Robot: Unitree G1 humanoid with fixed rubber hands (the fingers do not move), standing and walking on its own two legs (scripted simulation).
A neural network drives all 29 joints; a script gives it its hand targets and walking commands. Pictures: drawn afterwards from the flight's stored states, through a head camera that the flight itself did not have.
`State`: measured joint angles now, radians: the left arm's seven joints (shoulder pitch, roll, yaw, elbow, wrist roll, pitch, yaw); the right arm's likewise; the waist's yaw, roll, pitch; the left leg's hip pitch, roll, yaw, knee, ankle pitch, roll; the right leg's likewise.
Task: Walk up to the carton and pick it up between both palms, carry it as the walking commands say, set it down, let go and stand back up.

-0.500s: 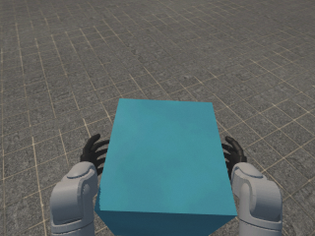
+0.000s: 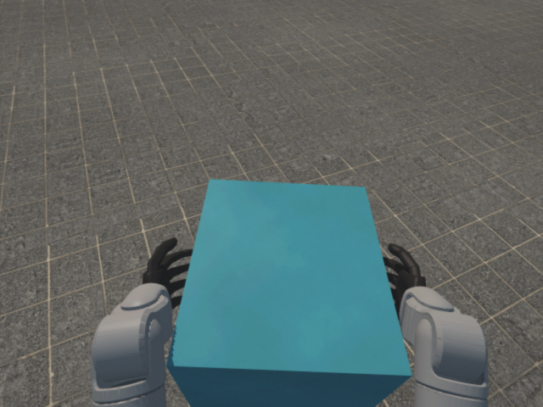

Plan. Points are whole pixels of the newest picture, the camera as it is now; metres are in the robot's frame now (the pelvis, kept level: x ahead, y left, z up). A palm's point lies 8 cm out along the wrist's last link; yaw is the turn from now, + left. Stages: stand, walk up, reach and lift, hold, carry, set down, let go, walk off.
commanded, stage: carry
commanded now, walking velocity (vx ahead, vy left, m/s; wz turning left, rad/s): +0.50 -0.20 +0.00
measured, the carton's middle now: (281, 302) +0.27 +0.00 +0.00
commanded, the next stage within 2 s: none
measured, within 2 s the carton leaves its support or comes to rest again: neither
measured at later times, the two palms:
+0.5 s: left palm (248, 169) +0.49 +0.06 +0.08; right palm (428, 188) +0.46 -0.27 +0.07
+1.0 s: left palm (277, 99) +0.73 +0.00 +0.09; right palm (418, 110) +0.71 -0.33 +0.08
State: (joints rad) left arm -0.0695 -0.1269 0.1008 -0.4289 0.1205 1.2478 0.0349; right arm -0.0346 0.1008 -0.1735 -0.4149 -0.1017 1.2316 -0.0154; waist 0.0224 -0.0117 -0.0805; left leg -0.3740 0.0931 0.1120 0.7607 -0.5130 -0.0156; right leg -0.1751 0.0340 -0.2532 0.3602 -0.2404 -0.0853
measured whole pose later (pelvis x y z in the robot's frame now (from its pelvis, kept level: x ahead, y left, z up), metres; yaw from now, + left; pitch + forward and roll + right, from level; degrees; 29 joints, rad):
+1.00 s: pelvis +0.47 -0.16 +0.00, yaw -1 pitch +2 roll -1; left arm -0.11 -0.12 0.17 -0.44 0.10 1.27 0.02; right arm -0.05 0.13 -0.14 -0.41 -0.13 1.23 -0.02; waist 0.00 -0.02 -0.09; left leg -0.28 0.07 0.27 0.44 -0.20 0.05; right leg -0.38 -0.02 -0.09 0.96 -0.35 -0.02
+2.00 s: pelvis +1.06 -0.38 +0.01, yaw -1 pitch +4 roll +0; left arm -0.09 -0.13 0.15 -0.43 0.10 1.23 0.02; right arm -0.03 0.13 -0.15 -0.44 -0.12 1.21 -0.03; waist -0.04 -0.01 -0.03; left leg -0.17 0.08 0.27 0.32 -0.20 0.01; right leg -0.51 -0.08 -0.04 1.00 -0.24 0.00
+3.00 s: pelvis +1.67 -0.56 +0.01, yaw -1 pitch +4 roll -2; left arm -0.08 -0.13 0.14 -0.54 0.09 1.21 0.02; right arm -0.02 0.13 -0.14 -0.52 -0.09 1.18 -0.04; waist -0.03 -0.01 0.01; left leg -0.01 0.11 0.25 0.20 -0.24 -0.03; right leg -0.58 -0.11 -0.11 0.57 -0.02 0.01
